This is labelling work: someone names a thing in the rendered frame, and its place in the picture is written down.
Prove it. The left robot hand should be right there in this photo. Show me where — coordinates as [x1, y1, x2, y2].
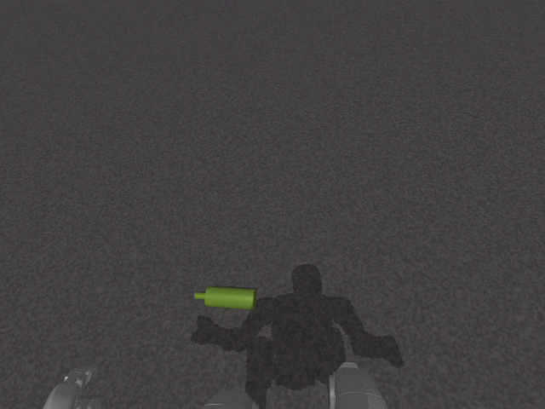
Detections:
[43, 365, 101, 409]

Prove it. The bottle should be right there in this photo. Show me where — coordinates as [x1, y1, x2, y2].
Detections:
[194, 286, 256, 309]

